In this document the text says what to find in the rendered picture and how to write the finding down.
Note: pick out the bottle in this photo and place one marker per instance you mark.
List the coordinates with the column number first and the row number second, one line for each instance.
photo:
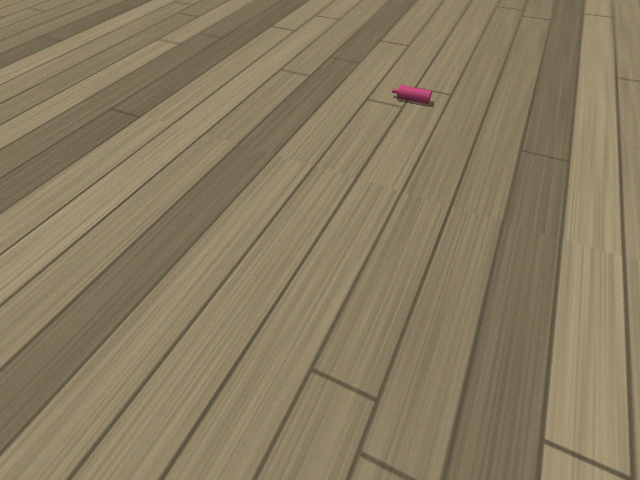
column 413, row 94

